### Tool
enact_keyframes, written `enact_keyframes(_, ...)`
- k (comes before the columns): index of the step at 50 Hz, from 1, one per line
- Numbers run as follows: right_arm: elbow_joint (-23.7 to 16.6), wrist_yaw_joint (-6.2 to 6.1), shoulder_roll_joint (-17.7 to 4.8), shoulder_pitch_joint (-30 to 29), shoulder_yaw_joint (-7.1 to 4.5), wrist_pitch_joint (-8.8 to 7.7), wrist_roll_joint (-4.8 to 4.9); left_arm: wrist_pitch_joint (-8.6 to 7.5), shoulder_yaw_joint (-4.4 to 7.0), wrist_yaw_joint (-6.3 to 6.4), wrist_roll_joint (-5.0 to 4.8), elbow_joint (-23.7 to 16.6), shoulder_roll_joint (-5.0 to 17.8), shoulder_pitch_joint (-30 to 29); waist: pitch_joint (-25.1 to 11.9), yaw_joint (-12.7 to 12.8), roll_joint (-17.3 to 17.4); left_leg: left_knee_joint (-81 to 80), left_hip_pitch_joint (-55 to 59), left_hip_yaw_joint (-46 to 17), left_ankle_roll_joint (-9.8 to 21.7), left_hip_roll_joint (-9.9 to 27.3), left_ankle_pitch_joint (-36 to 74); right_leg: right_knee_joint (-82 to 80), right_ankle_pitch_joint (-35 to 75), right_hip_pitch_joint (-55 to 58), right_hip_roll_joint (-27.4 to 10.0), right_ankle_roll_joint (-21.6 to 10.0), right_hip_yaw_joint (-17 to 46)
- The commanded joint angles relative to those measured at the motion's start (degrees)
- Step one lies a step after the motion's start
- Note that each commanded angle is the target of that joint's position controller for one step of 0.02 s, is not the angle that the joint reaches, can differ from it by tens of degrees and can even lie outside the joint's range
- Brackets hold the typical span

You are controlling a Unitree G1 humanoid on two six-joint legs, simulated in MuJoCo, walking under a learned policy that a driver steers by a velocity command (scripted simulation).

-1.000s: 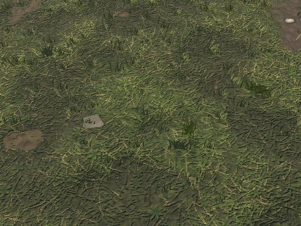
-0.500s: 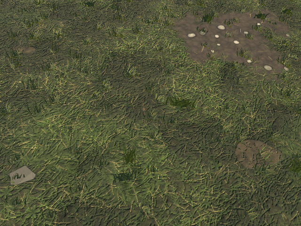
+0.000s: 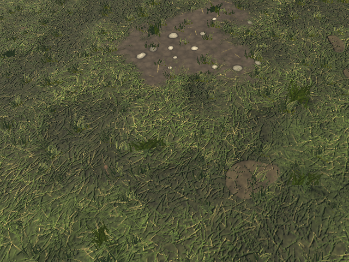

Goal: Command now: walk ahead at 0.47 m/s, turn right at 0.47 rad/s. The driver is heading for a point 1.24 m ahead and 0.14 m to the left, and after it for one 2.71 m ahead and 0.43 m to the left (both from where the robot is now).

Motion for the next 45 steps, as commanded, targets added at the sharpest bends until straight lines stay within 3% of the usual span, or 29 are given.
enact_keyframes(1, -3.2, 0.03, -4.1, -1.7, -0.96, 0.24, 0.15, -1.78, 2.42, 0.66, -0.54, -1.7, 8.9, 2.1, 0.1, -0.3, -6.4, -1.2, -10.0, 0.6, -1.3, 0.0, 4.6, -7.9, 26.5, 7.3, -13.2, -7.0, 12.3)
enact_keyframes(8, -7.1, 0.54, -1.7, -16.1, 0.74, -0.39, 1.00, -2.23, 1.77, 1.56, 0.12, 3.2, 8.2, 8.9, 4.0, 4.2, -7.0, -19.4, -8.9, 3.2, 0.9, -2.3, 14.0, -8.2, 34.4, 9.9, -13.2, -4.7, 10.0)
enact_keyframes(10, -7.7, 0.43, -2.1, -17.3, 0.81, -0.69, 1.27, -2.34, 1.69, 1.93, 0.40, 4.4, 8.7, 9.0, 4.8, 3.8, -7.2, -23.4, -5.6, 3.2, 2.8, -3.3, 14.1, -8.3, 37.3, 10.9, -14.6, -4.3, 10.2)
enact_keyframes(12, -6.4, -0.19, -3.1, -13.0, 0.42, -0.96, 1.35, -2.57, 1.69, 2.25, 0.59, 4.8, 9.6, 6.7, 3.5, 0.9, -7.5, -26.3, 2.9, 3.7, 5.2, -5.7, 11.0, -4.7, 48.5, 10.7, -14.8, -3.0, 8.9)
enact_keyframes(14, -2.1, -1.60, -5.5, -0.1, -0.74, -1.35, 1.61, -2.46, 1.91, 2.31, 1.28, 5.4, 10.8, 5.4, -3.3, -4.6, -7.5, -28.1, 17.0, 4.2, 7.4, -9.0, 6.5, 9.8, 60.8, 11.5, -13.5, -1.7, 7.5)
enact_keyframes(15, 0.3, -2.50, -6.8, 9.0, -1.35, -1.86, 1.10, -2.53, 1.78, 2.17, 1.05, 5.3, 10.6, 4.4, -8.1, -9.1, -5.8, -30.5, 30.0, 0.8, 9.1, -5.2, 7.8, 22.3, 52.4, 4.8, -11.6, -1.1, 6.1)
enact_keyframes(16, 0.9, -3.48, -12.3, 16.2, -2.62, -2.01, -0.31, -2.87, 0.63, 1.78, 0.07, 3.5, 6.0, 7.2, -16.1, -9.3, 3.1, -31.5, 44.4, -18.6, 13.4, 9.6, -1.5, 41.7, 29.0, -8.0, -5.8, 0.4, 3.0)
enact_keyframes(17, 2.0, -2.76, -13.0, 14.9, -3.16, -1.49, 0.67, -2.77, 0.81, 1.57, -0.76, 4.2, 5.5, 11.5, -19.5, -5.5, 13.6, -40.6, 49.2, -44.7, 20.1, 19.1, -0.1, 57.4, -14.0, -21.6, 4.5, 1.7, 2.8)
enact_keyframes(18, 0.9, -2.11, -9.2, 7.9, -2.47, -1.26, 2.15, -2.56, 1.13, 1.74, 1.17, 4.1, 8.2, 7.2, -9.9, -3.5, 3.5, -42.9, 40.6, -40.5, 19.3, 16.8, -5.3, 59.5, -10.7, -26.6, -0.3, 0.7, 6.1)
enact_keyframes(19, 0.3, -1.85, -5.5, 3.5, -1.64, -1.47, 2.41, -2.64, 0.98, 1.30, 1.37, 3.6, 8.0, 2.9, -3.8, -2.7, -1.1, -44.1, 32.8, -31.7, 18.4, 15.0, -5.3, 57.1, -6.6, -26.7, -3.0, 0.6, 5.3)
enact_keyframes(20, 0.9, -1.78, -3.3, 2.0, -1.00, -1.77, 1.91, -2.52, 0.73, 0.90, 1.39, 3.3, 6.8, 1.0, 0.1, -1.4, -3.0, -46.2, 26.7, -25.7, 16.7, 12.1, -1.9, 53.4, -5.1, -25.7, -5.1, 0.4, 4.0)
enact_keyframes(21, 2.0, -1.92, -2.5, 2.3, -0.61, -2.28, 1.86, -2.00, 0.61, 0.54, 1.89, 2.8, 6.2, 0.2, 1.5, -0.2, -1.7, -47.3, 23.1, -21.3, 15.3, 9.8, 2.3, 50.2, -4.6, -24.0, -6.7, 0.8, 3.8)
enact_keyframes(23, 3.6, -1.78, -2.4, 3.6, -0.42, -3.34, 1.97, -0.89, 0.08, -0.12, 2.23, 3.8, 4.6, 1.8, 1.1, 1.1, 0.1, -49.2, 19.9, -16.0, 14.6, 7.7, 9.3, 47.4, -3.5, -21.1, -7.5, 1.8, 2.0)
enact_keyframes(25, 5.2, -1.49, -3.4, 5.4, -0.67, -4.14, 2.42, -0.49, -0.22, -0.49, 2.26, 3.1, 3.9, -0.7, 1.8, 1.2, 0.3, -51.2, 19.9, -12.6, 15.0, 7.1, 12.1, 43.6, -1.1, -23.8, -9.0, 2.9, 0.4)
enact_keyframes(28, 6.8, -1.37, -3.6, 7.6, -0.67, -4.16, 2.59, -0.51, -0.78, -0.77, 2.12, 0.4, 3.3, -9.3, 3.8, -0.3, -0.1, -53.5, 21.3, -8.3, 14.4, 5.2, 14.2, 33.8, 5.7, -28.4, -11.1, 4.7, -2.0)
enact_keyframes(31, 8.3, -1.27, -3.9, 9.8, -0.74, -4.13, 2.83, -0.85, -1.60, -1.07, 1.64, -1.3, 1.9, -16.1, 3.8, -2.1, 0.3, -52.7, 22.3, -4.4, 12.5, 3.3, 18.7, 22.4, 12.7, -25.9, -10.3, 5.4, -4.4)
enact_keyframes(35, 10.3, -1.59, -4.6, 13.3, -0.80, -3.86, 2.44, -1.11, -1.59, -0.81, 1.31, -2.6, 2.6, -21.5, 3.5, -4.0, 0.6, -49.8, 28.4, -4.4, 11.7, 5.4, 24.6, 15.4, 14.2, -24.2, -8.7, 4.6, -5.4)
enact_keyframes(38, 11.2, -2.22, -5.4, 13.1, -0.97, -3.35, 1.94, -1.47, -1.03, -0.41, 1.53, -2.9, 3.8, -21.2, 3.3, -2.8, 1.2, -45.3, 33.5, -5.0, 10.9, 7.7, 32.0, 12.0, 7.8, -22.0, -7.3, 2.4, -5.4)
enact_keyframes(39, 11.3, -2.43, -5.7, 12.4, -1.04, -3.17, 1.86, -1.74, -0.62, -0.16, 1.71, -1.9, 4.5, -18.0, 1.9, -1.2, 1.4, -41.2, 34.3, -4.5, 10.2, 7.6, 38.4, 10.3, 5.2, -17.7, -6.0, 1.5, -5.7)
enact_keyframes(40, 11.6, -2.49, -5.8, 11.7, -1.02, -2.89, 1.98, -2.24, -0.03, 0.20, 2.03, 0.5, 5.2, -11.1, -1.4, 2.0, 0.4, -32.9, 33.6, -2.9, 9.3, 6.1, 43.2, 6.6, 5.4, -9.4, -4.2, 0.1, -6.5)
enact_keyframes(41, 11.2, -2.50, -4.7, 11.7, -0.59, -2.89, 2.13, -2.88, 1.02, 0.82, 2.88, 3.6, 7.6, -1.4, -7.2, 5.6, -1.7, -21.3, 27.4, -0.9, 8.1, 3.7, 38.0, 5.8, 5.3, 4.0, -6.8, -2.0, -3.5)
enact_keyframes(42, 8.2, -2.11, -0.1, 13.1, 0.76, -3.16, 3.60, -3.05, 2.58, 1.64, 4.18, 4.6, 13.1, 6.9, -15.5, 7.2, -11.0, -1.6, 10.7, 2.9, 5.6, -1.9, 16.4, 3.8, -2.4, 20.8, -22.9, -6.9, 17.4)
enact_keyframes(43, 8.7, -2.25, -1.2, 15.8, 0.11, -3.03, 3.44, -2.04, 3.34, 1.33, 2.28, 5.6, 14.6, 7.3, -19.1, 5.7, -17.4, 11.2, -1.1, 0.1, 5.2, -9.1, -15.2, -3.0, -2.3, 24.8, -30.0, -11.7, 36.8)
enact_keyframes(44, 8.7, -2.55, -4.9, 11.9, -0.92, -2.65, 2.31, -1.67, 2.67, 1.04, 0.91, 4.9, 11.1, 2.0, -10.4, 4.0, -9.4, 14.0, -5.7, -4.2, 5.9, -5.2, -12.1, -3.3, -2.9, 18.5, -27.2, -10.4, 29.7)
enact_keyframes(45, 8.0, -2.15, -3.5, 8.6, -0.61, -2.97, 2.29, -1.97, 1.87, 0.85, 0.71, 4.4, 7.7, -2.3, -4.5, 2.8, -6.7, 12.2, -5.7, -4.3, 6.0, -3.1, -7.6, -4.9, 0.4, 11.1, -24.8, -9.5, 22.5)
